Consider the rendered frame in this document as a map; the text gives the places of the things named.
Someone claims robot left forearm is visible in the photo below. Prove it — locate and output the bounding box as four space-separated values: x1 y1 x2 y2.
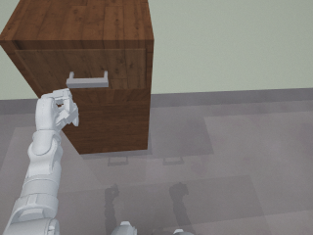
2 129 64 235

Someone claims drawer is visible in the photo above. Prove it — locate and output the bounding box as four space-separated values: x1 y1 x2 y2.
14 48 146 92

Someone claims handle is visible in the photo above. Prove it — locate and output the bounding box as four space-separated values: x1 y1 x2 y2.
66 70 109 89

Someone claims left robot upper arm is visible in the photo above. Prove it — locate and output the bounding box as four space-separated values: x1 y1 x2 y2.
4 216 61 235

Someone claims robot left hand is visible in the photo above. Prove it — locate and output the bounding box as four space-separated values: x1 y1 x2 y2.
35 88 79 134

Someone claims cabinet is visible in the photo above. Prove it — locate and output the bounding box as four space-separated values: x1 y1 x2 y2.
0 0 155 155

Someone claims robot right shin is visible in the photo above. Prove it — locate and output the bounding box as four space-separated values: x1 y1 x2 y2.
173 229 183 234

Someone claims left robot thigh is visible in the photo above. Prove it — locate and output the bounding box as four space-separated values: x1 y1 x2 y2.
110 224 137 235

